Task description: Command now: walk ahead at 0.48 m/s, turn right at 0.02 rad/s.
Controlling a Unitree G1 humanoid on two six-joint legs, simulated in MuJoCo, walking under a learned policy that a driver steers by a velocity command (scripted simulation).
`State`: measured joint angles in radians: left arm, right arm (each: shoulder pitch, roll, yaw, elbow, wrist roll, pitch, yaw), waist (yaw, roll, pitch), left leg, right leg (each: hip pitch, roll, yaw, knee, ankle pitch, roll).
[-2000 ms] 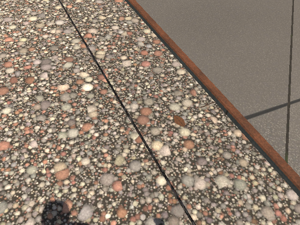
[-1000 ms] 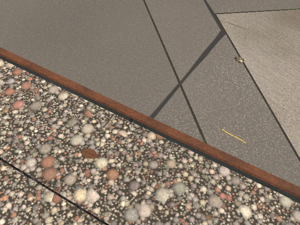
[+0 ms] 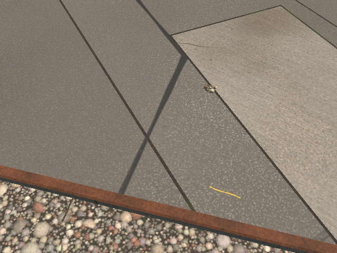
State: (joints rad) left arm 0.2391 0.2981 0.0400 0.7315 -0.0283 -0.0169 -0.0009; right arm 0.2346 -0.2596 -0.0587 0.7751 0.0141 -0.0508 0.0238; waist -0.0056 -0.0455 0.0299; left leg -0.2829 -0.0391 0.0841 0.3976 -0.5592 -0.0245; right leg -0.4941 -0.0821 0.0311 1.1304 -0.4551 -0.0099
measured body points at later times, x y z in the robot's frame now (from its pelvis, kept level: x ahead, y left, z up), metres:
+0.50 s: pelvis +0.21 +0.00 +0.03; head +0.23 -0.03 +0.48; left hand +0.11 +0.22 -0.10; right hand +0.48 -0.18 -0.05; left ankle +0.39 +0.18 -0.65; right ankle +0.09 -0.10 -0.72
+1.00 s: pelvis +0.50 +0.07 +0.03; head +0.53 +0.07 +0.48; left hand +0.69 +0.31 -0.07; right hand +0.49 -0.19 -0.11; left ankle +0.45 +0.14 -0.72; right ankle +0.66 -0.09 -0.62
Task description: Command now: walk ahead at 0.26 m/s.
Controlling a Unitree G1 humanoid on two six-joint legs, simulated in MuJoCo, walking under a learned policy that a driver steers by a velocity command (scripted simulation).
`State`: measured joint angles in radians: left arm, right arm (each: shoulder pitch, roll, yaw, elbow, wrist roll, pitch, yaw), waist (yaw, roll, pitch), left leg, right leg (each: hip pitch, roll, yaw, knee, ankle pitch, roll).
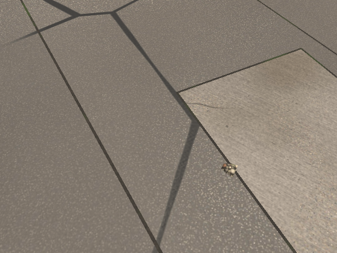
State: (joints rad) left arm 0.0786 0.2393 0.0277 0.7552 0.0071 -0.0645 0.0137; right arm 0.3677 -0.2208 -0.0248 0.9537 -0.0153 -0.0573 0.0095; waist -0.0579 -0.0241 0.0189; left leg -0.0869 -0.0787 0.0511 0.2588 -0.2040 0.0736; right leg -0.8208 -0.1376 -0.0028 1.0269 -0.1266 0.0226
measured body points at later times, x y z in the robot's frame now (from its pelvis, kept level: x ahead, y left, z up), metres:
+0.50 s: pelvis +0.12 +0.00 +0.03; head +0.12 +0.02 +0.48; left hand +0.22 +0.25 -0.11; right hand +0.18 -0.26 -0.11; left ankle +0.12 +0.11 -0.71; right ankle +0.21 -0.13 -0.70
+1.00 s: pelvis +0.13 +0.01 +0.03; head +0.14 +0.02 +0.48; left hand +0.19 +0.26 -0.12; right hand +0.13 -0.22 -0.13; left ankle +0.11 +0.12 -0.72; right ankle +0.21 -0.12 -0.71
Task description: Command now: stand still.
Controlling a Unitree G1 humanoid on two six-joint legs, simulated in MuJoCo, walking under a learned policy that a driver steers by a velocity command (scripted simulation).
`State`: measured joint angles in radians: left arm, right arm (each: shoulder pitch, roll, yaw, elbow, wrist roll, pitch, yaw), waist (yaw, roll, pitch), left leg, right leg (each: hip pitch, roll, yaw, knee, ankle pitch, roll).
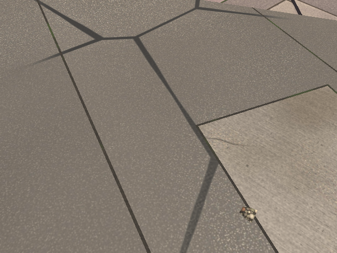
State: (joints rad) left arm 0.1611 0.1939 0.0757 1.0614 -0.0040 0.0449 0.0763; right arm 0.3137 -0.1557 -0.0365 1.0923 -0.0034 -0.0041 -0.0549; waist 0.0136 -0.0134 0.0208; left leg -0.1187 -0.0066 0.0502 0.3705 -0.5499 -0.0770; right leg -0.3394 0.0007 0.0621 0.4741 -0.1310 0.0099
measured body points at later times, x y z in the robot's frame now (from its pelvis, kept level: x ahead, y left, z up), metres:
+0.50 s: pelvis +0.04 -0.02 -0.02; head +0.03 -0.03 +0.43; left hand -0.02 +0.24 -0.17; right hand +0.12 -0.26 -0.17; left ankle -0.02 +0.11 -0.68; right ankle -0.02 -0.10 -0.73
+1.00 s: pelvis +0.30 +0.05 -0.01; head +0.35 +0.04 +0.44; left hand +0.27 +0.30 -0.15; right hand +0.46 -0.20 -0.13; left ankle +0.40 +0.13 -0.73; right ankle +0.11 -0.10 -0.62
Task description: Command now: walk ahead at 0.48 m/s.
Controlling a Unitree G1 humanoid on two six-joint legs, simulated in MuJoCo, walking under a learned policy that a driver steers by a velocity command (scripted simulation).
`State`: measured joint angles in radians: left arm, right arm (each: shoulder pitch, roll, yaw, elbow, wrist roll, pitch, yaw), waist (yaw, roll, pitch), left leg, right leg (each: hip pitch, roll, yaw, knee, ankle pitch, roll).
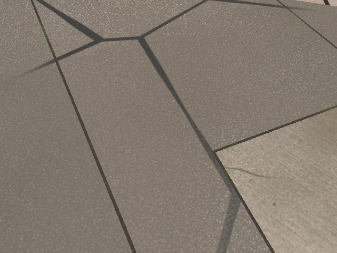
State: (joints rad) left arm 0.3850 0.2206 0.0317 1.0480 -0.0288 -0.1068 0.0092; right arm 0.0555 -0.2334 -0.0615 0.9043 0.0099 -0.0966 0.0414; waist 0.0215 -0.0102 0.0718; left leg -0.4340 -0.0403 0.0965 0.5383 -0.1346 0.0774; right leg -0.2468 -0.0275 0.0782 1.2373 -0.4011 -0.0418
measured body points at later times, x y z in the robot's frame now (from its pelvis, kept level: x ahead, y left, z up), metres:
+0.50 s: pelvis +0.23 -0.03 +0.01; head +0.27 -0.04 +0.45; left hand +0.39 +0.24 -0.09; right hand +0.31 -0.30 -0.14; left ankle +0.13 +0.09 -0.65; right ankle +0.35 -0.12 -0.72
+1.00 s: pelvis +0.25 +0.02 +0.02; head +0.26 +0.07 +0.47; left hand +0.25 +0.34 -0.11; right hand +0.48 -0.19 -0.07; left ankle +0.23 +0.10 -0.72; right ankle +0.33 -0.12 -0.63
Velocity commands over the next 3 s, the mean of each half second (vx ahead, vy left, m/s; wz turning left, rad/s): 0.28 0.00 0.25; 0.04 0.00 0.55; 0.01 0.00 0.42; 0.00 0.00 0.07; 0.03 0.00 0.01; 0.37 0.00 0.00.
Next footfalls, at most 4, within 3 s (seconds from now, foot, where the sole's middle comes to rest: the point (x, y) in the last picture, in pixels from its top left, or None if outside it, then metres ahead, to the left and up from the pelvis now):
0.38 right None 0.39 -0.11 -0.76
0.82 left None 0.26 0.12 -0.76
1.34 right None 0.38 -0.07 -0.76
1.64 left None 0.20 0.13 -0.76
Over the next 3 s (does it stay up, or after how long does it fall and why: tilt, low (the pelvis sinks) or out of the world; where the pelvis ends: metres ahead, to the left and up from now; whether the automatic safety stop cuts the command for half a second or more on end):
stays up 0.42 0.11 0.01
